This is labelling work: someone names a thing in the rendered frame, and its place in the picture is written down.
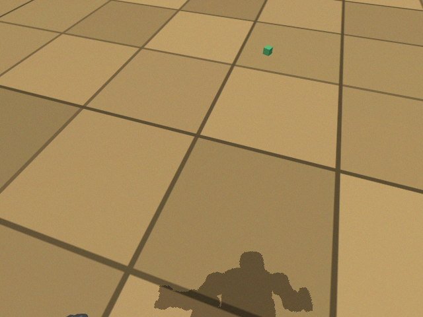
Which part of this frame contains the cube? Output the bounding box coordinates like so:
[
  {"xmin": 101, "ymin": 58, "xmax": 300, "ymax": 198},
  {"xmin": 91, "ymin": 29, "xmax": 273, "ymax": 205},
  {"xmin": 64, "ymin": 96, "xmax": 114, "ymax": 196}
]
[{"xmin": 263, "ymin": 45, "xmax": 273, "ymax": 56}]

